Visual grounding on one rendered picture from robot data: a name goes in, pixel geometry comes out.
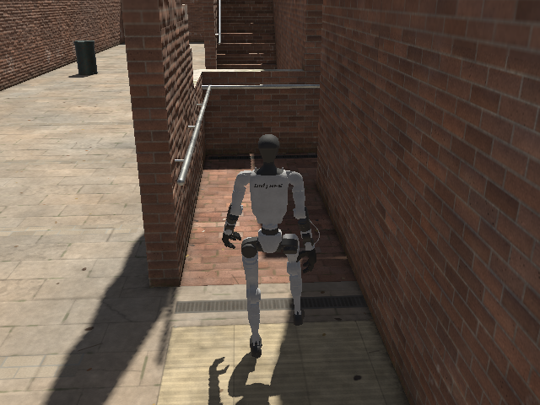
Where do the stairs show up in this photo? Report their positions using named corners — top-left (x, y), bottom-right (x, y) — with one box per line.
top-left (217, 0), bottom-right (277, 69)

